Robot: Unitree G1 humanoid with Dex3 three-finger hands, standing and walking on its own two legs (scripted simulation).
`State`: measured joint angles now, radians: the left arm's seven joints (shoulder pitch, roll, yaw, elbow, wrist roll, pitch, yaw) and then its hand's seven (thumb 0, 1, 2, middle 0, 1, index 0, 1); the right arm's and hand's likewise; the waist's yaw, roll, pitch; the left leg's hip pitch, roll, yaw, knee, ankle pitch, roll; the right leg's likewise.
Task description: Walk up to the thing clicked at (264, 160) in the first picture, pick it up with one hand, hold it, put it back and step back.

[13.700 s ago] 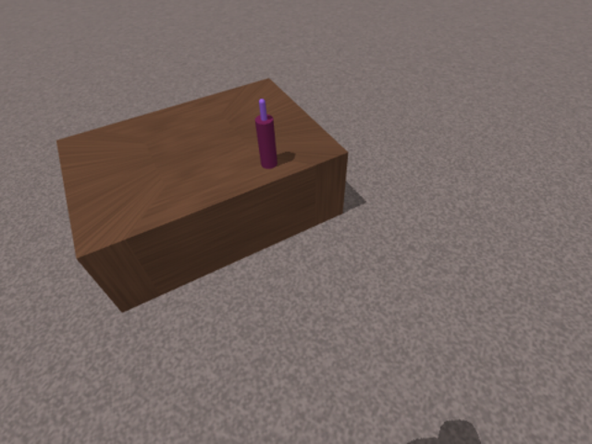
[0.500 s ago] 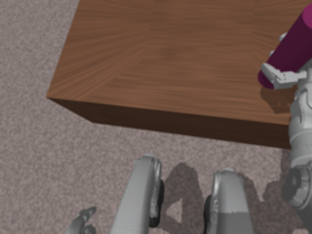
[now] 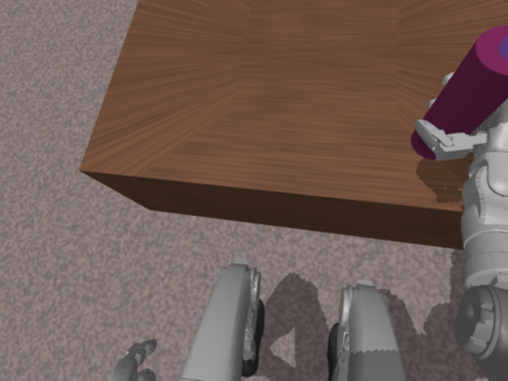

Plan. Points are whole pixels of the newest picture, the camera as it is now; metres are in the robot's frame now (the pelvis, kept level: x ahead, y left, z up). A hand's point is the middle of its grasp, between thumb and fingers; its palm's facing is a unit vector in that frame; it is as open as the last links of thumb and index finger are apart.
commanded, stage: lift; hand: right
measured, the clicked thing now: (477, 87) +0.51 -0.19 +0.07
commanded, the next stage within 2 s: hold in 1.52 s
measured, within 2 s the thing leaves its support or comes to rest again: neither
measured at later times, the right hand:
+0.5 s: hand (497, 115) +0.44 -0.18 +0.11, palm faces +0.16 +0.99 -0.03, open 9.1 cm
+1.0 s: hand out of the picture +0.41 -0.17 +0.18, palm faces +0.15 +0.99 -0.03, open 9.1 cm
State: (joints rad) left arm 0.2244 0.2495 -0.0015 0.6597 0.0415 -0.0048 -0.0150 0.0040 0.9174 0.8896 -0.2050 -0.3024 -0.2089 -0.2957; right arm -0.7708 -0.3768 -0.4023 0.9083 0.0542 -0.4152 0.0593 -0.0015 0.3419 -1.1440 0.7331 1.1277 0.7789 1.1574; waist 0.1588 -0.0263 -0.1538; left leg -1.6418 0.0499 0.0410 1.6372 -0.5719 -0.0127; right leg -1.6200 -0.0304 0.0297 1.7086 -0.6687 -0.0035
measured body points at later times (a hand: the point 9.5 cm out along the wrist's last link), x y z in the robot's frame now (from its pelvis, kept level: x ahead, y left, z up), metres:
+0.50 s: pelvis +0.02 +0.00 +0.09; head +0.15 -0.02 +0.52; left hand +0.12 +0.26 -0.03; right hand +0.43 -0.23 +0.11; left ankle +0.08 +0.13 -0.51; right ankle +0.04 -0.12 -0.51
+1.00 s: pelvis +0.04 +0.00 +0.15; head +0.13 -0.01 +0.59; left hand +0.15 +0.26 +0.04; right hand +0.39 -0.22 +0.18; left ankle +0.08 +0.13 -0.51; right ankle +0.04 -0.12 -0.51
